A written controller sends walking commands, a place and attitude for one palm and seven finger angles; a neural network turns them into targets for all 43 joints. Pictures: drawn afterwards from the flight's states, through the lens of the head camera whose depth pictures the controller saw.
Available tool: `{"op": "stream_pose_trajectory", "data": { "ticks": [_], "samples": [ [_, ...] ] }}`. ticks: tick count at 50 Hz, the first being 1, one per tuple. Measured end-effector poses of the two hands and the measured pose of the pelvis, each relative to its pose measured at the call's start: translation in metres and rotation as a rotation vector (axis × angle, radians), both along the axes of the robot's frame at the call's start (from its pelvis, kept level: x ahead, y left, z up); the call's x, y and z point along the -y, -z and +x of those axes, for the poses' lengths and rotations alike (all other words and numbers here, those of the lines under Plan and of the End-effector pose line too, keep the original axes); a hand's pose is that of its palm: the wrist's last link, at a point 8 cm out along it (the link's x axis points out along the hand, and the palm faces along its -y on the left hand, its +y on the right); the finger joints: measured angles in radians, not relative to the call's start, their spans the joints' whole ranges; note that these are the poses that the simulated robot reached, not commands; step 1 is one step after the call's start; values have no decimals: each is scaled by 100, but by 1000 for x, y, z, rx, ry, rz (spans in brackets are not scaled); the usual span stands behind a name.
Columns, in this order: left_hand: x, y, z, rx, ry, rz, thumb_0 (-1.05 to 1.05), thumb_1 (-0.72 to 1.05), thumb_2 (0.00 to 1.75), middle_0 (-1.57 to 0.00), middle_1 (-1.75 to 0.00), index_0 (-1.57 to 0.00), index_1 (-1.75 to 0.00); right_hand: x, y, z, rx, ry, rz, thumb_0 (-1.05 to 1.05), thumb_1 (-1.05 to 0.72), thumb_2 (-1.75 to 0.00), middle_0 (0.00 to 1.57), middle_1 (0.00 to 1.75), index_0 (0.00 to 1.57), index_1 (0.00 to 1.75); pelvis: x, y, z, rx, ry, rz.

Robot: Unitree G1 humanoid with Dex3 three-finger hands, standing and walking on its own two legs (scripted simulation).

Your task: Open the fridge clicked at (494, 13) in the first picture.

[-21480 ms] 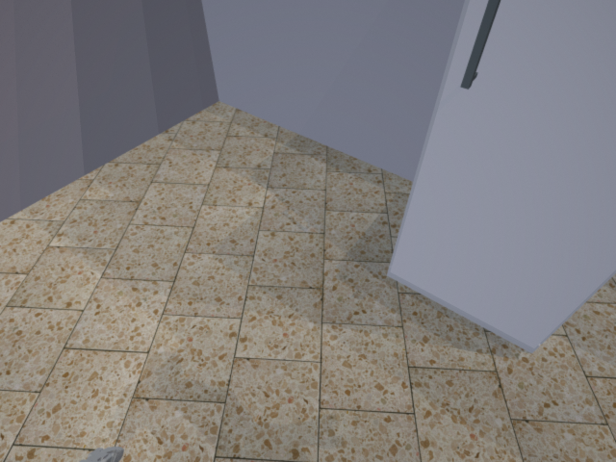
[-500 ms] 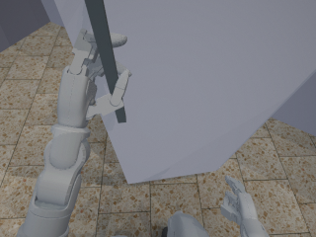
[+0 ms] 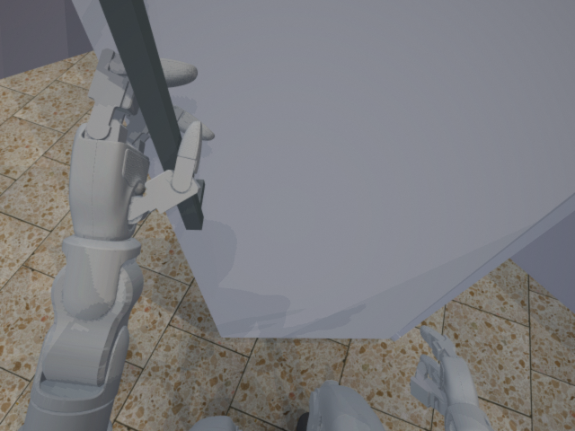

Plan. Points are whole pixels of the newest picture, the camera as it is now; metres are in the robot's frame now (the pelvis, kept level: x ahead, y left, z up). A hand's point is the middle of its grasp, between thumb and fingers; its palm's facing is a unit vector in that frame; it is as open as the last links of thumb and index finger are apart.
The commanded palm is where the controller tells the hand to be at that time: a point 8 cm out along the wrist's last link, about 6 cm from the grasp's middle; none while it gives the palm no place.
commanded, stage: walk backward, drawing the door open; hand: left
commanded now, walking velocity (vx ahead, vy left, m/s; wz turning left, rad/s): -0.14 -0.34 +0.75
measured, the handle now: (172, 122) +0.35 +0.12 +0.25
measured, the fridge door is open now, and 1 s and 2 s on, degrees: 53 65 62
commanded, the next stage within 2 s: stop walking and hold the door back in 0.28 s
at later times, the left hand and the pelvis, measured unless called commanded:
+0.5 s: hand (219, 299) +0.20 +0.07 +0.23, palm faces +0.50 -0.85 -0.16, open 6.3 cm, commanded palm +0.20 +0.11 +0.21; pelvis -0.03 -0.18 -0.01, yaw +20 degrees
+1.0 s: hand (211, 246) +0.23 +0.07 +0.24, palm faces +0.58 -0.78 -0.21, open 5.3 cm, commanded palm +0.19 +0.13 +0.21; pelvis -0.09 -0.26 +0.01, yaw +26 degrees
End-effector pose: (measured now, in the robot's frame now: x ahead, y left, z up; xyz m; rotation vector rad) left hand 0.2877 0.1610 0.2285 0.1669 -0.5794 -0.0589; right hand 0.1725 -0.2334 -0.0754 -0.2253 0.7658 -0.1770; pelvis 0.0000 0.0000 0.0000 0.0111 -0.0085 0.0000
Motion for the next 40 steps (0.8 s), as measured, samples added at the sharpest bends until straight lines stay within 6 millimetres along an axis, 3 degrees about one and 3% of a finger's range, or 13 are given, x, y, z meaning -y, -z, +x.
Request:
{"op": "stream_pose_trajectory", "data": {
  "ticks": [6,12,19,24,31,34,40],
  "samples": [
    [11,-3,-30,-48,-170,13,-7,69,84,-53,-141,-17,-127,14,1,0,-59,-151,75,1,-91,-90,20,30,20,29,58,-15,-9,6,-92,-58],
    [28,-3,-62,-25,-405,30,-7,70,85,-49,-141,-18,-129,55,19,24,-20,-227,132,1,-90,-89,21,30,20,30,121,3,-7,7,-137,-32],
    [44,-5,-104,-46,-489,13,-6,69,84,-47,-141,-22,-131,108,-9,41,5,-253,9,1,-91,-89,20,30,20,29,159,-9,-17,2,-272,11],
    [53,0,-129,26,-520,0,-8,68,83,-48,-141,-24,-128,126,-8,47,36,-310,-64,1,-91,-90,20,30,20,29,176,7,-24,7,-341,-13],
    [65,-9,-131,-63,-656,-61,-5,71,84,-52,-144,-32,-133,110,-1,35,-7,-518,28,1,-91,-90,20,30,20,29,221,-5,-38,77,-418,-19],
    [67,-12,-129,-111,-720,-53,-5,71,84,-51,-143,-33,-136,109,7,34,2,-574,75,1,-91,-89,20,30,20,29,243,3,-41,67,-445,9],
    [65,-18,-120,-227,-754,-47,-6,71,84,-49,-143,-36,-138,143,10,22,-25,-541,60,1,-90,-89,21,30,21,30,265,-5,-62,42,-442,61]
  ]
}}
